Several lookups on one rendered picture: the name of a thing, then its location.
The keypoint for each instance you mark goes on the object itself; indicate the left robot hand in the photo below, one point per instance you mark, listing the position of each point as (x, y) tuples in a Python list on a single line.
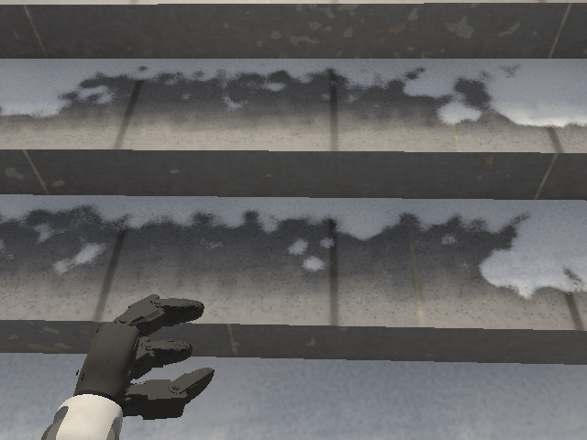
[(121, 352)]

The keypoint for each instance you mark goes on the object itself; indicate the left robot forearm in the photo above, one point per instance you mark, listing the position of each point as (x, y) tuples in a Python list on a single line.
[(86, 417)]

